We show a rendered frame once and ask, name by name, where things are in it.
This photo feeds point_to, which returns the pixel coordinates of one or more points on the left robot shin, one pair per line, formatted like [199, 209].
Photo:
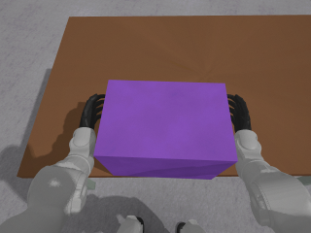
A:
[132, 218]

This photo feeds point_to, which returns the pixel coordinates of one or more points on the robot left upper arm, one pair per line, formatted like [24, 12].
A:
[56, 194]

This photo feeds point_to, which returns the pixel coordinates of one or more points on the left robot forearm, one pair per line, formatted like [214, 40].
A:
[80, 157]

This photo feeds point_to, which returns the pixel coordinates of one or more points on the right robot hand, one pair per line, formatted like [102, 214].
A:
[241, 118]

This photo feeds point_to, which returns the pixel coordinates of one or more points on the right robot forearm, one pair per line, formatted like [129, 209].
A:
[251, 166]

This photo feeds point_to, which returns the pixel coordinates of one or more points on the table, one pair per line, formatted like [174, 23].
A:
[264, 59]

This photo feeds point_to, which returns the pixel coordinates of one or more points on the carton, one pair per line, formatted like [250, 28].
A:
[176, 130]

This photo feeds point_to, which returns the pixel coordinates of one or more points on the left robot hand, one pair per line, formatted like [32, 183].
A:
[89, 114]

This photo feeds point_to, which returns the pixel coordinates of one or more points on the robot left thigh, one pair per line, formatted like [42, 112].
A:
[131, 226]

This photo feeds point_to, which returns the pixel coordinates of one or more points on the robot right upper arm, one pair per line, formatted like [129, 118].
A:
[281, 203]

